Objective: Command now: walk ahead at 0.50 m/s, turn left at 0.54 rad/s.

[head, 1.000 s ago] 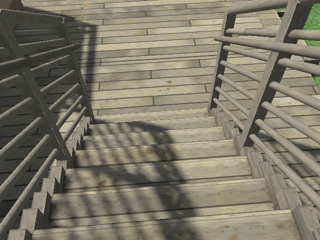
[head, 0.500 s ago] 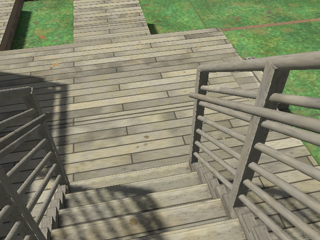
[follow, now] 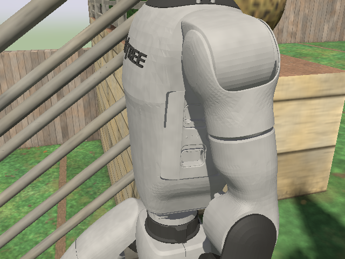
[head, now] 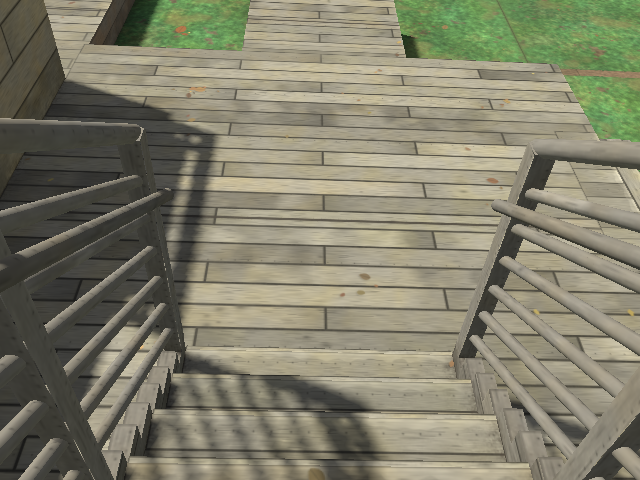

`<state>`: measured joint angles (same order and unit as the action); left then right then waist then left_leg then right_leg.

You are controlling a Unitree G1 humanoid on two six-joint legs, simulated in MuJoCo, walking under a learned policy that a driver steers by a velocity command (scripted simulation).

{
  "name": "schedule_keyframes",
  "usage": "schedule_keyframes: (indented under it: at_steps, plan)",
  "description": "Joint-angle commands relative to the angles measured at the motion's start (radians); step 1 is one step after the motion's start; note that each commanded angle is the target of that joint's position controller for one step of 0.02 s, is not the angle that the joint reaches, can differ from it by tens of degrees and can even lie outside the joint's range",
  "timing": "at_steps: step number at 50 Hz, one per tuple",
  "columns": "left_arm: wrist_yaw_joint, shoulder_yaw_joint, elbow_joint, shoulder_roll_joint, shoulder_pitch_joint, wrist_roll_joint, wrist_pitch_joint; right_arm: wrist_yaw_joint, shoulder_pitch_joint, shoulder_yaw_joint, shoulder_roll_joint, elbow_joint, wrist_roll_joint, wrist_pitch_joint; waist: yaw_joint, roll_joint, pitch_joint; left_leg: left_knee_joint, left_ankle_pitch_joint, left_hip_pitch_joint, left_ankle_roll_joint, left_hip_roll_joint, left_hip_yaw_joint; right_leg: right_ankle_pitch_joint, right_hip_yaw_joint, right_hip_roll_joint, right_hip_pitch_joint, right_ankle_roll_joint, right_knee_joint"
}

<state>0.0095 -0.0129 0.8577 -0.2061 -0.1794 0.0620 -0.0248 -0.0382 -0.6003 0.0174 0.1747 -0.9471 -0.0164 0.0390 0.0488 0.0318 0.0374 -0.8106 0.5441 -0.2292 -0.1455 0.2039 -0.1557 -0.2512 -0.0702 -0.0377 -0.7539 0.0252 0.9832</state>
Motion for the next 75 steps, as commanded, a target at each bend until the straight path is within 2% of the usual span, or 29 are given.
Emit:
schedule_keyframes:
  at_steps: [1,6,9,10,12,13,15,17,18,21,22,24,28,31,33,35,37,39,40,44,52,59,62,67,71,72,73,74,75]
  plan:
    - [-0.025,-0.014,-0.097,-0.049,0.139,-0.012,-0.022,-0.012,0.085,0.030,0.139,0.103,0.005,0.008,0.014,-0.053,-0.069,0.131,-0.301,-0.207,-0.076,-0.148,-0.299,-0.275,0.046,0.066,0.201,-0.010,-0.272]
    - [-0.012,-0.011,-0.171,-0.014,0.134,-0.021,-0.048,0.001,0.059,0.018,0.079,0.079,0.038,-0.016,0.096,-0.177,-0.100,-0.084,-0.493,-0.215,-0.049,-0.086,-0.273,-0.180,0.056,0.117,0.438,-0.022,-0.432]
    - [0.015,-0.037,-0.091,-0.062,-0.057,-0.051,-0.075,-0.027,0.040,0.016,0.134,0.041,0.066,-0.046,0.050,-0.051,-0.148,-0.415,-0.653,0.013,-0.067,-0.090,-0.230,-0.074,0.016,0.034,0.426,-0.050,-0.843]
    - [0.017,-0.060,-0.013,-0.096,-0.310,-0.041,-0.067,-0.013,0.103,0.021,0.152,0.046,0.055,-0.047,-0.075,-0.031,-0.062,-0.699,-0.637,-0.232,-0.055,-0.089,-0.172,-0.225,0.044,-0.005,0.804,-0.082,-0.737]
    - [-0.021,-0.070,0.020,-0.196,-0.532,-0.034,-0.048,-0.007,0.023,0.025,0.141,0.113,-0.008,-0.028,-0.115,0.148,0.233,-1.405,0.495,-0.887,0.065,0.008,0.055,-0.864,-0.307,-0.394,1.516,-0.354,-0.197]
    - [-0.039,-0.074,0.025,-0.205,-0.565,-0.055,-0.043,-0.013,0.086,0.011,0.150,0.141,0.015,-0.018,-0.161,0.109,0.259,-1.427,0.447,-1.062,0.066,-0.048,0.044,-0.662,-0.334,-0.416,1.522,-0.428,-0.235]
    - [-0.013,-0.076,0.050,-0.200,-0.478,-0.054,-0.061,-0.018,0.283,0.011,0.162,0.174,0.073,-0.018,-0.150,0.034,0.046,-1.170,0.231,-1.108,0.066,-0.138,-0.062,0.212,-0.514,-0.428,1.070,-0.488,-0.474]
    - [-0.020,-0.026,0.084,-0.120,-0.413,-0.039,-0.078,0.002,0.400,0.018,0.131,0.173,0.099,-0.053,-0.044,-0.097,-0.172,-0.886,-0.084,-1.001,0.098,-0.169,-0.006,0.380,-0.457,-0.250,0.596,-0.375,-0.487]
    - [-0.005,-0.008,0.052,-0.098,-0.285,-0.052,-0.081,0.026,0.434,0.005,0.115,0.206,0.067,-0.062,0.044,-0.123,-0.212,-0.470,-0.359,-0.732,0.162,-0.203,0.065,0.351,-0.335,-0.142,0.276,-0.297,-0.588]
    - [-0.012,-0.037,0.045,-0.197,-0.236,-0.062,-0.089,0.026,0.141,0.021,0.057,0.011,0.073,-0.048,0.093,0.100,-0.020,-0.407,-0.759,-0.112,0.161,-0.188,0.174,-0.197,-0.193,-0.088,0.081,-0.257,-0.517]
    - [-0.002,-0.027,0.076,-0.142,-0.312,-0.090,-0.092,0.023,0.276,0.052,0.148,0.064,0.060,-0.038,0.033,0.104,-0.060,-0.260,-0.921,-0.326,0.143,-0.226,0.091,0.017,-0.213,-0.037,0.269,-0.252,-0.427]
    - [0.029,-0.006,0.063,-0.074,-0.355,-0.107,-0.076,0.034,0.523,0.040,0.132,0.122,0.081,-0.009,-0.065,0.033,-0.075,0.051,-1.086,-0.437,0.131,-0.221,0.086,0.342,-0.240,0.000,0.410,-0.241,-0.311]
    - [0.035,-0.015,0.027,-0.102,-0.341,-0.041,-0.031,0.055,0.617,0.014,0.041,0.181,0.028,-0.011,-0.161,0.078,-0.114,0.356,-1.006,-0.161,0.176,-0.171,0.128,0.394,-0.254,0.043,0.303,-0.220,-0.207]
    - [0.044,-0.023,0.067,-0.069,-0.418,-0.018,-0.025,0.017,0.470,0.038,0.120,0.123,-0.003,0.025,-0.197,0.096,-0.161,0.685,-1.111,-0.117,0.168,-0.288,0.020,0.343,-0.307,0.099,0.474,-0.219,-0.015]
    - [0.032,-0.030,0.079,-0.098,-0.432,-0.040,-0.014,0.007,0.270,0.068,0.185,0.052,0.023,0.040,-0.141,0.016,-0.101,0.772,-1.252,0.174,0.174,-0.318,0.125,0.379,-0.249,0.142,0.372,-0.202,0.244]
    - [0.027,-0.037,0.052,-0.042,-0.521,-0.095,0.005,0.024,0.061,0.086,0.271,0.014,0.064,0.034,-0.104,-0.212,0.131,0.201,-2.035,0.803,0.120,-0.549,0.085,1.310,-0.058,0.233,-0.102,-0.139,0.779]
    - [0.052,-0.020,0.013,-0.077,-0.480,-0.074,0.037,0.054,0.101,0.066,0.214,0.076,-0.011,0.011,-0.042,-0.155,0.302,0.129,-1.385,0.793,-0.016,-0.662,-0.016,1.226,-0.020,0.126,-0.298,-0.136,1.134]
    - [0.049,-0.029,-0.094,-0.075,-0.234,-0.007,0.068,-0.001,0.245,0.063,0.251,0.137,-0.013,0.000,-0.019,-0.225,0.199,0.383,-0.886,0.402,-0.175,-0.726,-0.180,0.876,0.058,0.132,-0.323,-0.072,1.312]
    - [0.049,-0.032,-0.115,-0.099,-0.154,0.006,0.094,-0.019,0.259,0.034,0.195,0.135,0.000,-0.014,-0.034,-0.132,0.114,0.431,-0.849,0.240,-0.198,-0.696,-0.108,0.797,0.036,0.126,-0.301,-0.042,1.312]
    - [0.055,-0.001,-0.168,0.037,-0.036,-0.031,0.150,-0.017,0.263,-0.021,0.142,0.128,0.019,-0.023,-0.102,-0.130,-0.020,0.280,-0.836,-0.122,-0.028,-0.490,0.134,0.509,0.051,0.155,-0.307,0.010,1.234]
    - [0.086,-0.014,-0.294,0.010,0.130,0.011,0.165,-0.013,0.099,-0.013,0.212,0.118,0.034,0.008,-0.036,-0.124,0.020,0.303,-0.636,0.095,-0.108,-0.574,-0.020,0.634,-0.035,0.147,-0.547,0.051,1.339]
    - [0.057,-0.025,-0.381,-0.016,0.282,-0.043,0.167,-0.018,0.157,-0.011,0.231,0.184,0.031,0.010,0.019,-0.121,-0.025,0.445,-0.267,0.010,-0.133,-0.598,-0.081,0.673,-0.036,0.118,-0.489,0.055,1.423]
    - [0.048,-0.018,-0.398,-0.028,0.270,-0.091,0.190,-0.008,0.158,-0.004,0.274,0.208,0.049,0.001,0.023,-0.165,-0.024,0.507,-0.585,0.038,-0.173,-0.634,-0.010,0.884,0.018,0.103,-0.401,0.033,1.507]
    - [0.020,0.000,-0.399,-0.053,0.247,-0.107,0.182,-0.008,0.229,0.019,0.333,0.246,0.080,-0.011,0.003,-0.162,0.067,0.577,-0.637,0.055,-0.093,-0.564,0.176,1.051,0.092,0.047,-0.039,-0.025,1.019]
    - [-0.002,0.028,-0.330,-0.071,-0.060,-0.103,0.132,-0.022,0.131,0.078,0.374,0.172,0.007,-0.080,-0.046,-0.285,0.012,0.689,-0.213,-0.081,0.048,-0.478,0.249,1.512,0.167,0.163,0.389,-0.198,0.241]
    - [-0.021,0.029,-0.247,-0.069,-0.185,-0.111,0.122,-0.028,0.114,0.086,0.321,0.160,0.010,-0.130,-0.093,0.020,-0.132,0.456,0.322,-0.283,0.078,-0.403,0.242,1.418,0.019,0.189,0.426,-0.260,-0.078]
    - [-0.011,0.008,-0.202,-0.175,-0.436,-0.105,0.112,-0.009,0.416,0.070,0.212,0.338,0.034,-0.113,-0.319,0.489,-0.276,0.002,0.666,-1.130,0.133,-0.200,0.141,1.239,-0.817,-0.187,0.709,-0.391,-0.292]
    - [0.037,0.000,-0.133,-0.195,-0.567,-0.087,0.074,0.027,0.624,0.100,0.262,0.371,0.046,-0.065,-0.438,0.266,-0.285,0.000,0.347,-1.142,0.102,-0.114,-0.495,0.871,-1.063,-0.212,0.611,-0.386,-0.486]
    - [0.067,-0.011,-0.115,-0.242,-0.361,-0.023,0.085,0.042,0.545,0.082,0.177,0.407,-0.005,-0.019,-0.229,0.187,-0.257,-0.110,0.184,-1.137,0.118,-0.025,-0.431,0.728,-0.941,-0.279,0.552,-0.369,-0.485]
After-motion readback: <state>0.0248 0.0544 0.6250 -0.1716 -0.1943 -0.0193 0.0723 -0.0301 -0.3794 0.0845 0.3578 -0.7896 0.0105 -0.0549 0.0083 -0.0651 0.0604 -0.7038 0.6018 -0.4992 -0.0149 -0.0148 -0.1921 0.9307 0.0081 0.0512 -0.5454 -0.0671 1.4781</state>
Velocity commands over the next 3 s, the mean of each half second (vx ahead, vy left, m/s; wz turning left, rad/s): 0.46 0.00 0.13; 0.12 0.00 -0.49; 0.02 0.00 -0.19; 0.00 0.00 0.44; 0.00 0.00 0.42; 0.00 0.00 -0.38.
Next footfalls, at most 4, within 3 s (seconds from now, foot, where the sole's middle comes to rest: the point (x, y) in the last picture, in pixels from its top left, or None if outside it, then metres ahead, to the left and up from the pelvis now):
0.20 right None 0.23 -0.10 -0.92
0.68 left None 0.48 0.13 -1.10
1.44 right None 0.22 -0.09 -0.92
2.00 left None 0.28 0.14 -0.92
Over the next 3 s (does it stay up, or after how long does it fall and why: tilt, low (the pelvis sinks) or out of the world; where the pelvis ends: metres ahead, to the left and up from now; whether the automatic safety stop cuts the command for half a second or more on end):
stays up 0.16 0.04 -0.15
